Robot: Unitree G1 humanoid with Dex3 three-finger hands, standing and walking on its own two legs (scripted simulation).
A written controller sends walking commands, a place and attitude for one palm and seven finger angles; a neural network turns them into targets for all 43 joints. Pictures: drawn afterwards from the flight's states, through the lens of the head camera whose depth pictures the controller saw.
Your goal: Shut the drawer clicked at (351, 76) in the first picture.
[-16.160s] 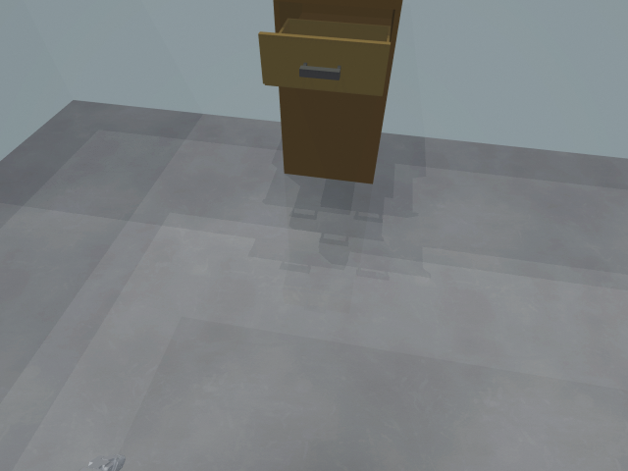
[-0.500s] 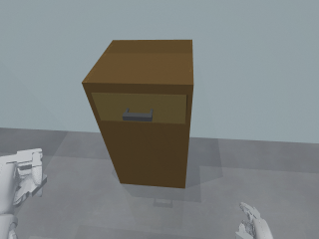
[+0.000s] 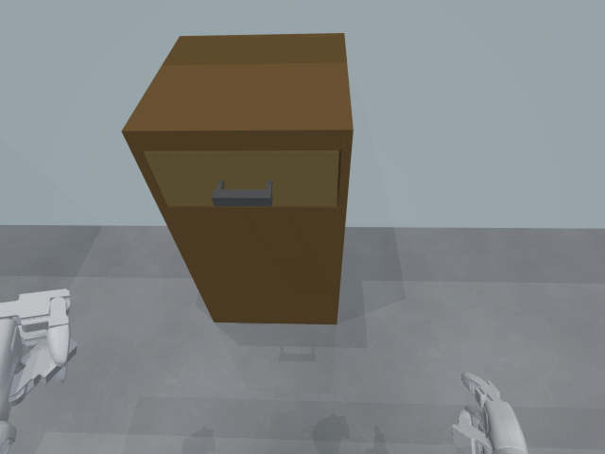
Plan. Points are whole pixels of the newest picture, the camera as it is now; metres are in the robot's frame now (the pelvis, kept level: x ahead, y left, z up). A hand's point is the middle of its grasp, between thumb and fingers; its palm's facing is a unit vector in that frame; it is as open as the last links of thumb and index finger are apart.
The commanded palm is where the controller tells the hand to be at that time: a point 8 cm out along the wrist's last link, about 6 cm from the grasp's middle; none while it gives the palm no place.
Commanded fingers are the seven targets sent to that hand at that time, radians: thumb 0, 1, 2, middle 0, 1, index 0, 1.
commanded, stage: step back with the hand held close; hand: left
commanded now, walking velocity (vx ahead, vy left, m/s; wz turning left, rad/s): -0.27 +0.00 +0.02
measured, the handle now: (244, 191) +0.63 +0.17 -0.07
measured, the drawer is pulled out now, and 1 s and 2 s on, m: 0.00 0.00 0.00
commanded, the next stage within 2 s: stop stepping back and stand still in 1.12 s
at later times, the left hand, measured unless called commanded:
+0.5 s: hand (11, 424) +0.12 +0.25 +0.15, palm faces +0.34 -0.80 -0.49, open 3.2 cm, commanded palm +0.06 +0.29 +0.17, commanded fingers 0.00 0.90 0.90 -1.40 -1.60 -1.40 -1.60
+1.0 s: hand out of the picture +0.06 +0.27 +0.16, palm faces +0.40 -0.79 -0.47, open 3.2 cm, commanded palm -0.01 +0.30 +0.17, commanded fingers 0.00 0.90 0.90 -1.40 -1.60 -1.40 -1.60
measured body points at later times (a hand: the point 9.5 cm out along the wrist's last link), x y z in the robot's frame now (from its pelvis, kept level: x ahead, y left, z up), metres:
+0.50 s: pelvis -0.07 +0.01 -0.01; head -0.04 +0.01 +0.43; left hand +0.10 +0.29 +0.18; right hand +0.11 -0.23 -0.09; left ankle +0.02 +0.09 -0.74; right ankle -0.02 -0.11 -0.74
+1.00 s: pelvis -0.13 +0.01 -0.01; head -0.09 +0.04 +0.44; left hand +0.04 +0.31 +0.19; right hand +0.06 -0.22 -0.09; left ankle -0.05 +0.10 -0.74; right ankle -0.16 -0.12 -0.69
